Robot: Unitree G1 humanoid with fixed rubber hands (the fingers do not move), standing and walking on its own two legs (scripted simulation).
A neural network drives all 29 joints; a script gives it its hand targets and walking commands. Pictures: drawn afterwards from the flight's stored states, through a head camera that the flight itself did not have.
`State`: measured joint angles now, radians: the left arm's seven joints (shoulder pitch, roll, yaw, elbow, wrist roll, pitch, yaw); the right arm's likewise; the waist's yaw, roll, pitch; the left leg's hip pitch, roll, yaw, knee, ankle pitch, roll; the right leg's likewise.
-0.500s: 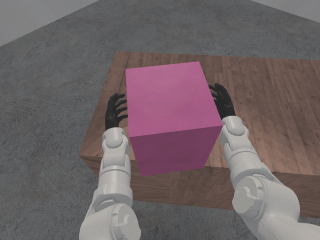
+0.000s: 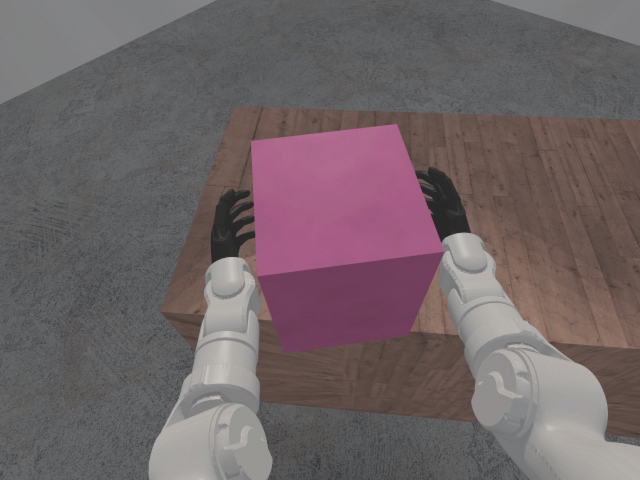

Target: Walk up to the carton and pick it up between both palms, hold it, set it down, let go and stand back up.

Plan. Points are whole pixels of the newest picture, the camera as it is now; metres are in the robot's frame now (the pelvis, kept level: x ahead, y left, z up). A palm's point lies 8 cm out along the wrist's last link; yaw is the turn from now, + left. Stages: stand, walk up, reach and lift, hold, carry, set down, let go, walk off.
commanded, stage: reach and lift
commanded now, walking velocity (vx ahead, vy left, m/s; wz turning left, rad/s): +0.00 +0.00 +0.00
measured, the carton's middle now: (336, 246) +0.44 +0.06 -0.01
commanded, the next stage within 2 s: none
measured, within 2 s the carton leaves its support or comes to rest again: leaves its support in 0.38 s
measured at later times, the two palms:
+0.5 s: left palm (223, 247) +0.37 +0.19 +0.07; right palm (457, 231) +0.42 -0.09 +0.07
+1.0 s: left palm (202, 228) +0.35 +0.20 +0.13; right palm (470, 229) +0.39 -0.09 +0.12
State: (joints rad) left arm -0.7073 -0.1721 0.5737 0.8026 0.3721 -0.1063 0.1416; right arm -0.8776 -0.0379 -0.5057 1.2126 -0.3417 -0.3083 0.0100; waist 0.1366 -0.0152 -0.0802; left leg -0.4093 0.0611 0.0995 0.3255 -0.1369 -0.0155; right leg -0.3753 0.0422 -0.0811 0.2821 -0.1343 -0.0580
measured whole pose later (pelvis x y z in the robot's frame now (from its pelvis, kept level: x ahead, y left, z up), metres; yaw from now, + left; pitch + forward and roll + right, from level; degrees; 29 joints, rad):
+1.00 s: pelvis -0.02 +0.01 +0.00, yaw +2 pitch +0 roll -1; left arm -0.72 -0.09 0.39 0.63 0.30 0.27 0.13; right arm -0.80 -0.02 -0.28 1.03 -0.08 -0.03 -0.06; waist 0.06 -0.03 -0.03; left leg -0.18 0.04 0.07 0.30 -0.12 0.00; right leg -0.13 0.03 -0.10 0.25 -0.12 -0.04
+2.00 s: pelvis -0.03 +0.02 +0.00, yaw +4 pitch -9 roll -1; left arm -0.72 -0.04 0.32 0.26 0.36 0.66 0.01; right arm -0.73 0.00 -0.11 0.67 0.13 0.23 -0.16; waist -0.09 -0.06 0.04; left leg -0.04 0.01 0.04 0.34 -0.15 0.02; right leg 0.03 0.00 -0.11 0.26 -0.14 -0.02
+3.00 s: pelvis -0.04 +0.02 +0.00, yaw +3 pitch -11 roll -1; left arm -0.73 -0.04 0.33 0.14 0.39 0.79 -0.02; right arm -0.77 -0.03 -0.05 0.59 0.22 0.33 -0.20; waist -0.09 -0.06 0.03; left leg -0.01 0.01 0.04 0.34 -0.15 0.02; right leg 0.07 0.01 -0.09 0.26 -0.14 -0.02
